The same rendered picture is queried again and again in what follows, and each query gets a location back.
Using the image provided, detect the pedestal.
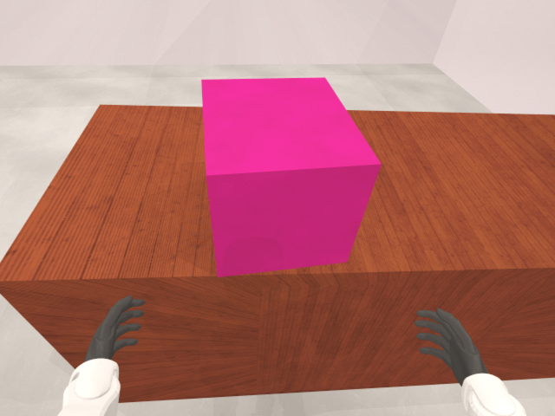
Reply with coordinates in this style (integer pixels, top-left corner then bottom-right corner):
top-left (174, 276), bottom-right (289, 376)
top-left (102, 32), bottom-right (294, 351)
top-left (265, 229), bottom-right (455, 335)
top-left (0, 105), bottom-right (555, 403)

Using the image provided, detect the robot left forearm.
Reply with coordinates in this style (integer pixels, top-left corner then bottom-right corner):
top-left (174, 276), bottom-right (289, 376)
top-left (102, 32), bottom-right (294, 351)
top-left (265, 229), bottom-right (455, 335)
top-left (57, 359), bottom-right (121, 416)

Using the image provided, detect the robot right hand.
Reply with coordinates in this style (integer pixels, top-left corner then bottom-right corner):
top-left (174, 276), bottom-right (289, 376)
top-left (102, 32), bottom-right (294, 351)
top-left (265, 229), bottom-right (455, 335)
top-left (415, 309), bottom-right (489, 386)

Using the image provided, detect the robot left hand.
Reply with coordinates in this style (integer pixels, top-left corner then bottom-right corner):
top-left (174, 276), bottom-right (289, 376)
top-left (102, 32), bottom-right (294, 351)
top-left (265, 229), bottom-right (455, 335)
top-left (83, 296), bottom-right (145, 363)

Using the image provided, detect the carton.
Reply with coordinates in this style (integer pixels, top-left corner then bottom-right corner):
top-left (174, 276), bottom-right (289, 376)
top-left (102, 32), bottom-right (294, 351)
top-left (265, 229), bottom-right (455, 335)
top-left (201, 77), bottom-right (381, 277)

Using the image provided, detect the robot right forearm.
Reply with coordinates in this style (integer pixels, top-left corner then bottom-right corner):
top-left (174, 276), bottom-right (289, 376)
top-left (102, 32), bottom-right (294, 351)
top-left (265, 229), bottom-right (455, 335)
top-left (461, 374), bottom-right (526, 416)

